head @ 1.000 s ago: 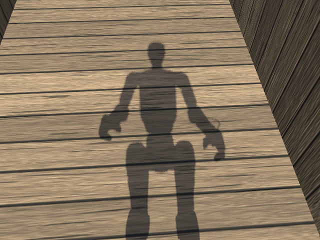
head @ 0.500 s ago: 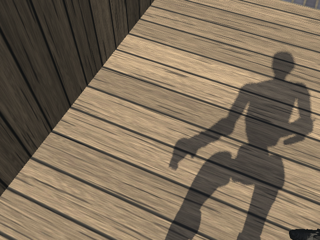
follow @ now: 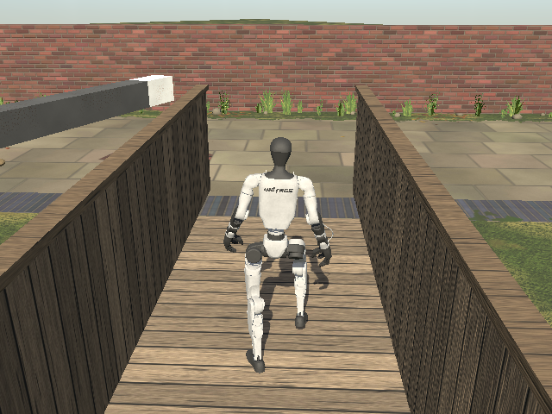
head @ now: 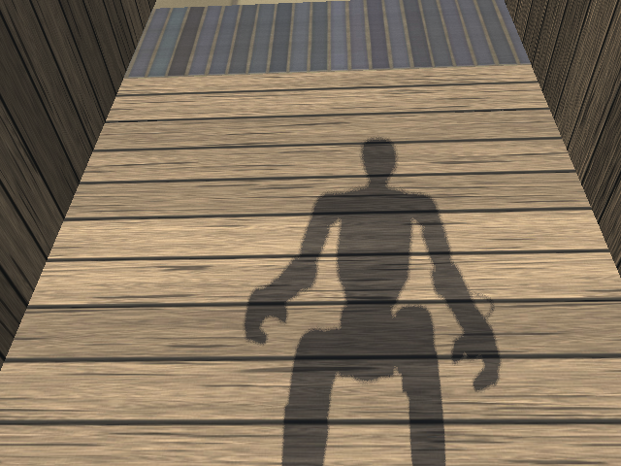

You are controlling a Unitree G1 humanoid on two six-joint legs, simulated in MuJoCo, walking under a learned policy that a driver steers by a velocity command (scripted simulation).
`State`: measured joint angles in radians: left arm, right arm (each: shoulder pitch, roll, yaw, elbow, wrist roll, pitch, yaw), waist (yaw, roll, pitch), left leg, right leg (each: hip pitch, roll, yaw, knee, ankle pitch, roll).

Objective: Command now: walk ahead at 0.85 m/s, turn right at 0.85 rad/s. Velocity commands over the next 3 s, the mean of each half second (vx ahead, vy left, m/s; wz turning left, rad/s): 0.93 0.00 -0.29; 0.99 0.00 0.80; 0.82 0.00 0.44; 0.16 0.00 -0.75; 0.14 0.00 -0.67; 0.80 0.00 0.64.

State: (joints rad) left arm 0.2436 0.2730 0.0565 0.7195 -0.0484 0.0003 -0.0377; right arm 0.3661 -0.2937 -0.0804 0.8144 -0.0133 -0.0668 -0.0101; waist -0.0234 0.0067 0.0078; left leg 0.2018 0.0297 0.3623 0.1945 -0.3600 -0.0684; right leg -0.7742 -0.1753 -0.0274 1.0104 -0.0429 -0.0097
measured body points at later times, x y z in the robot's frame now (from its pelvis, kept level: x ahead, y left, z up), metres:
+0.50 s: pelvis +0.38 -0.14 +0.00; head +0.39 -0.16 +0.45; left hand +0.45 +0.12 -0.11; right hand +0.51 -0.41 -0.11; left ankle +0.66 +0.00 -0.64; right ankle +0.21 -0.14 -0.73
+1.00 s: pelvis +0.84 -0.21 +0.00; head +0.86 -0.19 +0.45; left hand +1.05 +0.07 -0.03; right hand +0.94 -0.47 -0.11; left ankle +0.70 -0.13 -0.73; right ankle +1.06 -0.34 -0.70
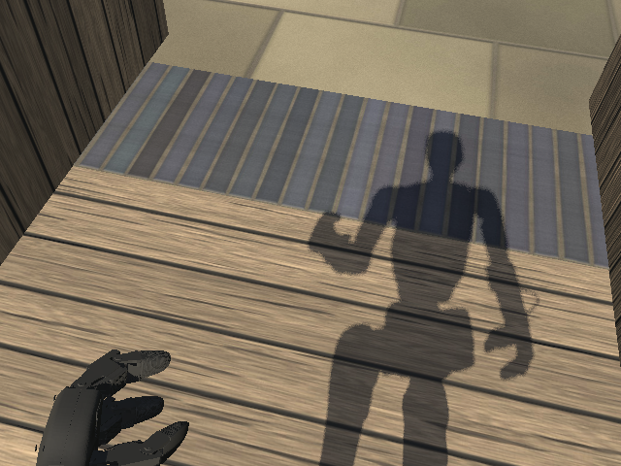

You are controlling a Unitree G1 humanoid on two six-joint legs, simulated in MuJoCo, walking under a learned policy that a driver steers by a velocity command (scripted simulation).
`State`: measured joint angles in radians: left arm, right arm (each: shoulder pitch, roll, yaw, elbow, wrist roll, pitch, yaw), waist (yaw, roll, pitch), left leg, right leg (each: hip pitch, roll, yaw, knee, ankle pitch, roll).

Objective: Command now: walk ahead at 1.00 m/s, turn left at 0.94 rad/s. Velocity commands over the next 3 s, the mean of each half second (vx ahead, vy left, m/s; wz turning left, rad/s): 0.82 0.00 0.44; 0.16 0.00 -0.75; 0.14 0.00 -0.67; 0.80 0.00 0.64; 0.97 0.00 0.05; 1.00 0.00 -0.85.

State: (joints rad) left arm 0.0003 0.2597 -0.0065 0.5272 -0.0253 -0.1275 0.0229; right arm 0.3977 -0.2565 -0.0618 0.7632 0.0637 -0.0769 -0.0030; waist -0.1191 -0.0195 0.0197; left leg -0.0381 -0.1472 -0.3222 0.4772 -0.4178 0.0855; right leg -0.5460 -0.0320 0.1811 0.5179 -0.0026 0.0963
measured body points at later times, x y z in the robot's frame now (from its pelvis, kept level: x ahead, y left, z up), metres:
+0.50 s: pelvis +0.38 +0.01 -0.02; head +0.43 +0.03 +0.43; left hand +0.24 +0.23 -0.16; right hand +0.70 -0.11 -0.06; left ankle +0.50 +0.14 -0.73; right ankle +0.19 -0.19 -0.68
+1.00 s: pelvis +0.52 -0.02 +0.00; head +0.56 -0.07 +0.45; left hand +0.70 +0.24 -0.07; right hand +0.65 -0.34 -0.11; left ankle +0.52 +0.14 -0.65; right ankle +0.57 -0.12 -0.73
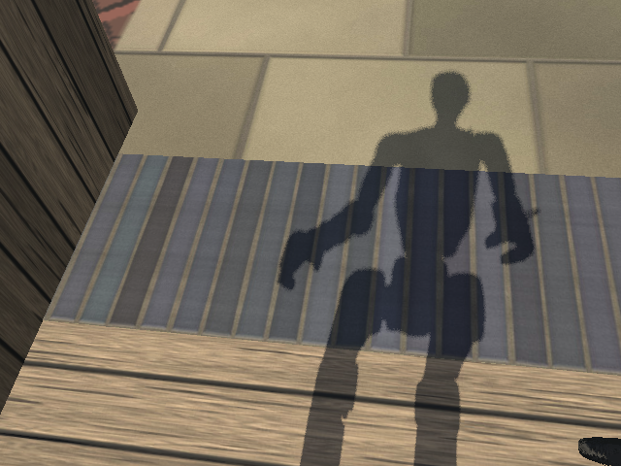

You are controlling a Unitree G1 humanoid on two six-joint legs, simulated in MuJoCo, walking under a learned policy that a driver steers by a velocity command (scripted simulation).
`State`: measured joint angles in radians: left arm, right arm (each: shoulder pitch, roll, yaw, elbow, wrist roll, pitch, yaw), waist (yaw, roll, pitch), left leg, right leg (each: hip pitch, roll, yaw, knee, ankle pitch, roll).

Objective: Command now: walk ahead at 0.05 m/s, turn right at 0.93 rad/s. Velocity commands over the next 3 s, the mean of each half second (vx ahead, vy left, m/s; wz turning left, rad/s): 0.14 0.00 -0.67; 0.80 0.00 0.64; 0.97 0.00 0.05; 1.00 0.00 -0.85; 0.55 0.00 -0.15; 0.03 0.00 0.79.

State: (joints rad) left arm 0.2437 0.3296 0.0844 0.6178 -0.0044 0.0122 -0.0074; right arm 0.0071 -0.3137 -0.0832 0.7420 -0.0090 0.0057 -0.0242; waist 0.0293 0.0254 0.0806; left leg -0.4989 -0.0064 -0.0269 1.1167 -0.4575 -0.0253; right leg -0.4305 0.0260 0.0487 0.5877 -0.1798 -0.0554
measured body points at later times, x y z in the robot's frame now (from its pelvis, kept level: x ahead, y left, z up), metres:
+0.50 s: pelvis +0.07 +0.04 +0.02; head +0.08 +0.06 +0.47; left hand +0.34 +0.23 -0.06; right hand +0.03 -0.26 -0.08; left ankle +0.11 +0.14 -0.73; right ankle +0.02 -0.09 -0.66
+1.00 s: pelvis +0.25 +0.01 -0.02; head +0.28 +0.03 +0.43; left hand +0.23 +0.31 -0.14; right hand +0.49 -0.22 -0.08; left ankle +0.44 +0.17 -0.67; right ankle +0.05 -0.12 -0.73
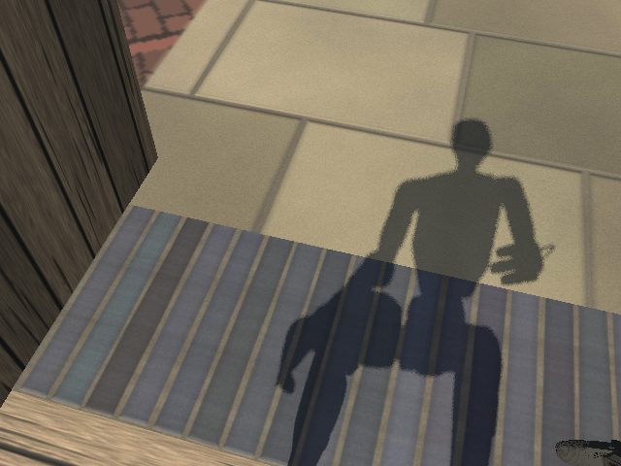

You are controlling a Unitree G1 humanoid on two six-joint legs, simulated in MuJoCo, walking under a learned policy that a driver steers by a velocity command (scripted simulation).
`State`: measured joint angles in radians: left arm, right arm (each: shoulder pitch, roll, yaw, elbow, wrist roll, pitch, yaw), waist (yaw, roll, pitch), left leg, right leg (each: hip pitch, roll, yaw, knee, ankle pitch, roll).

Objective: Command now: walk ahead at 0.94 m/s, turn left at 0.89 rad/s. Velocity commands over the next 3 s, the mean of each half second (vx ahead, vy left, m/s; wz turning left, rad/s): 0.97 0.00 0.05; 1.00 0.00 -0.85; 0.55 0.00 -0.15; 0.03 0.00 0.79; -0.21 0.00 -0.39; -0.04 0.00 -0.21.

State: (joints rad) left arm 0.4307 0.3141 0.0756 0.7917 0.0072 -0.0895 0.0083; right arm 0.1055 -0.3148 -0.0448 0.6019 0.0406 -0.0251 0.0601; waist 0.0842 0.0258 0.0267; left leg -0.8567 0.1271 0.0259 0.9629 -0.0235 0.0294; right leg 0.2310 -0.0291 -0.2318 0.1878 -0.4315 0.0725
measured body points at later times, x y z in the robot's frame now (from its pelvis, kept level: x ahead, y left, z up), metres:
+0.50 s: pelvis +0.42 +0.09 +0.00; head +0.43 +0.09 +0.45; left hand +0.58 +0.35 -0.09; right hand +0.45 -0.18 -0.12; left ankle +0.23 +0.12 -0.71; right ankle +0.68 -0.04 -0.65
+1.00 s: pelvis +0.88 +0.10 +0.00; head +0.90 +0.08 +0.45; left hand +1.04 +0.35 -0.10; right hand +1.02 -0.22 -0.03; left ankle +1.08 +0.19 -0.72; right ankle +0.68 +0.05 -0.71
